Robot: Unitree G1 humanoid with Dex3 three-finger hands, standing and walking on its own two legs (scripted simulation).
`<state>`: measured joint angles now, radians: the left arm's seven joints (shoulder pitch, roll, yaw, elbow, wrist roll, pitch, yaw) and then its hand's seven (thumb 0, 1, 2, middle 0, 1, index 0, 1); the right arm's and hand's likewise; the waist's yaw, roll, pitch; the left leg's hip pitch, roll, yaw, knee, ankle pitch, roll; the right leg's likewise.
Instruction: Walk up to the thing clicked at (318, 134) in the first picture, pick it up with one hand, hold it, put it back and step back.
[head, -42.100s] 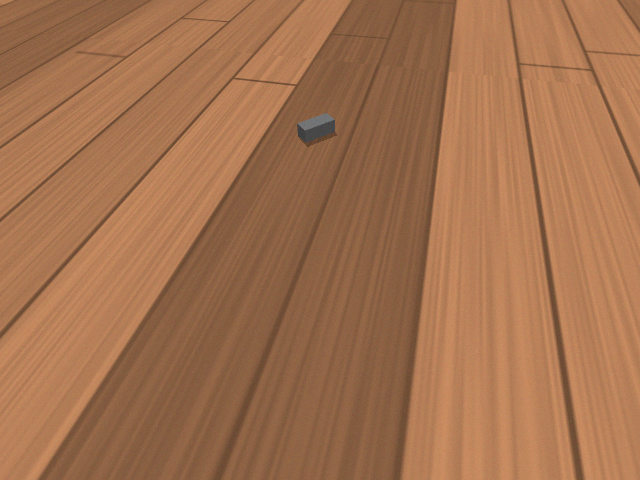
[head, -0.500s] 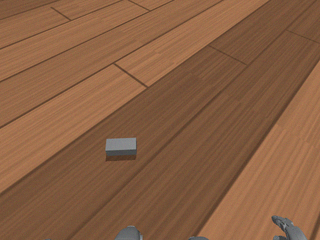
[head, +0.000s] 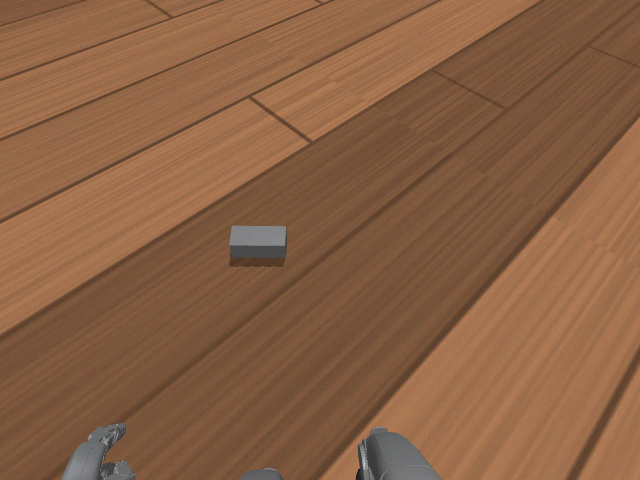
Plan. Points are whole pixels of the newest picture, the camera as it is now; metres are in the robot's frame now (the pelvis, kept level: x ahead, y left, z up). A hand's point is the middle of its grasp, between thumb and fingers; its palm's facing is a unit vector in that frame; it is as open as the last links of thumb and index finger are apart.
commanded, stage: step back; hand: left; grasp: from above
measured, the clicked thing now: (259, 241) +0.93 +0.21 -0.72
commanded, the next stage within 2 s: stand in 1.34 s
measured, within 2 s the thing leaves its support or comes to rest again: neither
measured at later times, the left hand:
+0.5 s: hand out of the picture -0.06 +0.25 -0.13, palm faces -0.02 -0.92 -0.40, open 7.4 cm
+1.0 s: hand out of the picture -0.01 +0.22 -0.13, palm faces +0.01 -0.93 -0.38, open 7.3 cm
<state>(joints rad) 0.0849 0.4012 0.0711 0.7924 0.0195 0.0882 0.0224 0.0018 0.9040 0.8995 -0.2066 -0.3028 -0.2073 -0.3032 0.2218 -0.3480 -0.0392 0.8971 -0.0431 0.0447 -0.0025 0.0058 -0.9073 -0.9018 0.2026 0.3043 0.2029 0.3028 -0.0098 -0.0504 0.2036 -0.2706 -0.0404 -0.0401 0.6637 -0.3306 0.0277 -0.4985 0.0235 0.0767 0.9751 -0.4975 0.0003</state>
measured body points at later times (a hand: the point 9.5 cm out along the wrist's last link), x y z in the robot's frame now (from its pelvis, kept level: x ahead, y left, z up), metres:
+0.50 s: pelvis -0.12 -0.02 +0.01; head -0.12 -0.04 +0.46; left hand -0.06 +0.30 -0.10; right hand -0.08 -0.34 -0.12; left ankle -0.11 +0.12 -0.71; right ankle -0.14 -0.15 -0.72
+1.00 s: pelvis -0.10 -0.04 +0.01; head -0.09 -0.06 +0.46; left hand -0.01 +0.26 -0.10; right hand -0.05 -0.36 -0.13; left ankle -0.10 +0.09 -0.70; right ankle -0.06 -0.15 -0.72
